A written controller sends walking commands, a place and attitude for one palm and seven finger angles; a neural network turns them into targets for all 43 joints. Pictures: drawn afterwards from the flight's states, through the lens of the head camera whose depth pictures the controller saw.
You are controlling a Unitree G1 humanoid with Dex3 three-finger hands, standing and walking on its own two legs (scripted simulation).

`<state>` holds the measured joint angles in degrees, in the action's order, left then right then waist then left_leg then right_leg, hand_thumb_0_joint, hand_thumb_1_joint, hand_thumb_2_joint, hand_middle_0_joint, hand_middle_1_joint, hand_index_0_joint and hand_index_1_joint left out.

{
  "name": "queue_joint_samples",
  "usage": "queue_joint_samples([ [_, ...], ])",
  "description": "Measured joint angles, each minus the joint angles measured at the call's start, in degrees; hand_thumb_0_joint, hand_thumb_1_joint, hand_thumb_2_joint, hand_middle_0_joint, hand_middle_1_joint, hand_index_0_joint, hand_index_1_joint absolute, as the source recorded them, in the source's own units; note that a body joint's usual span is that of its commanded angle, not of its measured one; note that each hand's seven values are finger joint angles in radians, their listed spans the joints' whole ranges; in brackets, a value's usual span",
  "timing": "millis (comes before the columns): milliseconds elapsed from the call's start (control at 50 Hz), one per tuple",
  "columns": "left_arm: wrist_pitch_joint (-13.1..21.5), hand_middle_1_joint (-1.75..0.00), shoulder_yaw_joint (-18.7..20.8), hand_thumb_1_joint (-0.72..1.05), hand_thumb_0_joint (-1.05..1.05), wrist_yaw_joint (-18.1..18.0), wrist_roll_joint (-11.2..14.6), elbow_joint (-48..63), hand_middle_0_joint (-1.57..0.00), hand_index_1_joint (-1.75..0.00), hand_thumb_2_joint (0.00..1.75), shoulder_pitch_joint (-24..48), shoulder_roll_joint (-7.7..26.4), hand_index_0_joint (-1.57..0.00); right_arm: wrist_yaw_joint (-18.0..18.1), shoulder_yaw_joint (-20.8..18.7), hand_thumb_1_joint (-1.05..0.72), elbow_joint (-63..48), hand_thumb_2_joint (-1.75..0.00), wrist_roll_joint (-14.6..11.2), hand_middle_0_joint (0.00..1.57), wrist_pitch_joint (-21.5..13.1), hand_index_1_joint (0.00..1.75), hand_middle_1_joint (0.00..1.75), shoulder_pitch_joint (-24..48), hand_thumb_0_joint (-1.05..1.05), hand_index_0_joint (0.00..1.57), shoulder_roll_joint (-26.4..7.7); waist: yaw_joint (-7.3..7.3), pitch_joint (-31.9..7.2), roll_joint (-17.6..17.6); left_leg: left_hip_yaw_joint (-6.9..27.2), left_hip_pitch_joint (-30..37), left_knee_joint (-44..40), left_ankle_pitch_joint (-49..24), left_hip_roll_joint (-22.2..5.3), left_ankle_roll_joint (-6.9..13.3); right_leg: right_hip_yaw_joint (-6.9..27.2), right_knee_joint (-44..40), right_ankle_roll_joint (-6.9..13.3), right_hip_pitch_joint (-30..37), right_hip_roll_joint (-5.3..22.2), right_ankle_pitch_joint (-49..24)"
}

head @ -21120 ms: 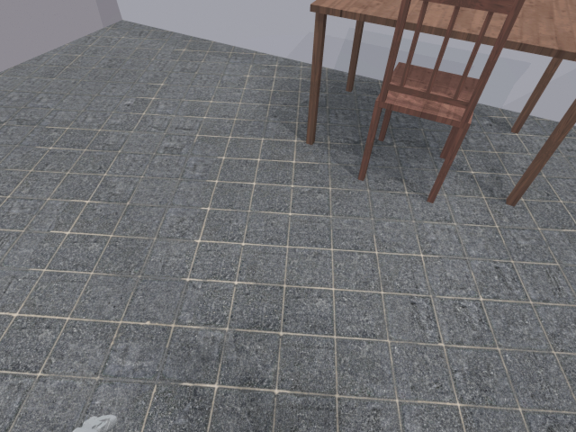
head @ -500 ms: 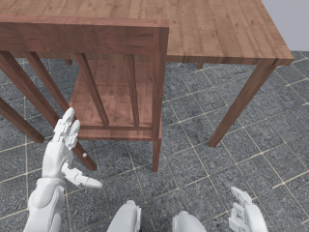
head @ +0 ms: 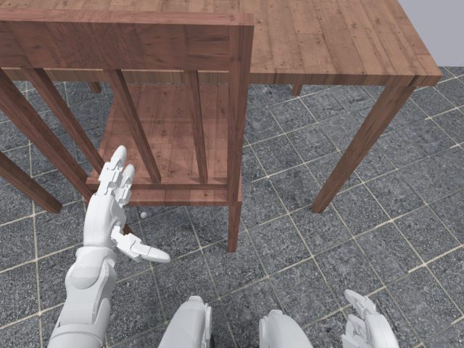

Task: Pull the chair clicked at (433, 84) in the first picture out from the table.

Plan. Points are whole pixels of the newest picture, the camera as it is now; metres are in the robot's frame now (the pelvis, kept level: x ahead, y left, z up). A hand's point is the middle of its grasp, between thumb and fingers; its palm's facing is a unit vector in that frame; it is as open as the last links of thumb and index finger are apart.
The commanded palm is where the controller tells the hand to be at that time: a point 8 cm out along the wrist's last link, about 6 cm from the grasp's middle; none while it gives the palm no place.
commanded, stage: aim the fingers beside a spindle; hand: left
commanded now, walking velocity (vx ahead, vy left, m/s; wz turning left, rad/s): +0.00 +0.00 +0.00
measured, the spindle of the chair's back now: (139, 137) +0.47 +0.19 +0.05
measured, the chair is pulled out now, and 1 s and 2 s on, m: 0.00 0.00 0.00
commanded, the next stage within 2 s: none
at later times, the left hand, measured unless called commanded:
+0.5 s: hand (147, 217) +0.32 +0.16 +0.02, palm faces +0.01 -1.00 -0.03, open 16.9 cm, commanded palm +0.30 +0.21 +0.03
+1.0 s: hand (143, 214) +0.32 +0.16 +0.03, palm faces +0.02 -1.00 -0.04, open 16.9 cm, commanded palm +0.30 +0.21 +0.02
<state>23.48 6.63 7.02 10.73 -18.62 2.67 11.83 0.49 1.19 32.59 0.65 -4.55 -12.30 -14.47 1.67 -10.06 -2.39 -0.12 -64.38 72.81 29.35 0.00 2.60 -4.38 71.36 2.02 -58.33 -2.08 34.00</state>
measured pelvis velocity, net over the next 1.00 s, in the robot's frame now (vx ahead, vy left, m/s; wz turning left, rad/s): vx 0.00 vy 0.00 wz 0.01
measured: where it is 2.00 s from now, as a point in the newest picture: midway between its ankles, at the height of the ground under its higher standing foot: outside the picture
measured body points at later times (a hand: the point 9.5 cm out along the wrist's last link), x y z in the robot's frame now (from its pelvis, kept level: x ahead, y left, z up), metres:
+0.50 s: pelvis +0.00 +0.00 +0.00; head +0.10 +0.01 +0.44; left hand +0.32 +0.21 +0.03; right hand +0.17 -0.24 -0.10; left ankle +0.05 +0.09 -0.62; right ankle +0.00 -0.10 -0.62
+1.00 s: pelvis +0.00 +0.00 +0.00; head +0.10 +0.00 +0.44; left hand +0.32 +0.22 +0.03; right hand +0.17 -0.24 -0.10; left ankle +0.05 +0.09 -0.62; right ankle +0.00 -0.10 -0.62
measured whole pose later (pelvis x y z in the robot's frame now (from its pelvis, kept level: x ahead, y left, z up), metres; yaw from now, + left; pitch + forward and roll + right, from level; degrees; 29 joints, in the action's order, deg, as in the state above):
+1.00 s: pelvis +0.00 +0.00 +0.00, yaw +0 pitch +21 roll -3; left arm 24.3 5.9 6.2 10.4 -18.0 2.7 12.2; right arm 0.4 1.3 32.3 0.4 -3.4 -10.8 -14.6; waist 1.3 -10.4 -2.5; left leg 0.4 -64.9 73.5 29.7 0.1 2.3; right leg -4.9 71.9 2.3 -58.7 -2.1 34.5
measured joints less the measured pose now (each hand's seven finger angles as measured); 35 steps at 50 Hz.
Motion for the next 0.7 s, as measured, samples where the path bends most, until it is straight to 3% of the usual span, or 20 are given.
queue_joint_samples([
  [280, 1.86, -0.08, -1.36, -0.50, -0.01, -1.08, -0.38, 2.02, -0.06, -0.08, 0.30, -1.91, -0.12, -0.06, 0.21, -0.04, -0.91, -0.24, -0.90, -0.06, 0.20, 0.52, 0.30, 0.30, 1.03, 0.01, 0.20, -0.09, -0.60, 0.18, -0.03, 0.42, 0.08, 0.28, 0.10, 0.24, 0.10, -0.43, -0.03, -0.11, 0.43, 0.17, 0.14],
  [440, -0.43, -0.08, -1.41, -0.50, -0.01, -0.90, -0.87, -1.17, -0.06, -0.08, 0.30, 0.79, -0.25, -0.06, 0.22, 0.12, -0.91, -1.14, -0.90, -0.11, 0.20, 0.94, 0.30, 0.30, 1.82, 0.01, 0.20, 0.02, -0.02, 0.47, 0.13, 0.60, -1.17, 1.13, 0.30, 0.16, 0.00, -0.63, 0.75, 0.03, -0.75, 0.09, 0.35],
  [560, 0.72, -0.08, -1.18, -0.50, -0.01, -2.08, -0.83, 3.32, -0.06, -0.08, 0.30, -1.76, -0.18, -0.06, -0.11, -0.06, -0.91, -1.08, -0.90, 0.07, 0.20, 1.34, 0.30, 0.30, 1.00, 0.01, 0.20, 0.33, -0.32, 0.29, 0.05, 0.06, 0.38, -0.01, 0.33, 0.00, 0.02, -0.01, -0.21, -0.05, 0.47, -0.05, 0.21],
  [700, 0.09, -0.08, -0.07, -0.50, -0.01, -0.13, 0.14, -0.35, -0.06, -0.08, 0.30, -2.52, 0.23, -0.06, -0.44, 0.28, -0.91, -0.99, -0.90, -0.47, 0.20, 1.99, 0.30, 0.30, 0.31, 0.01, 0.20, 0.25, -0.41, -0.65, 0.19, 0.15, 0.54, -0.21, 0.44, 0.00, -0.10, -0.07, -0.32, 0.10, 0.60, -0.08, 0.40],
])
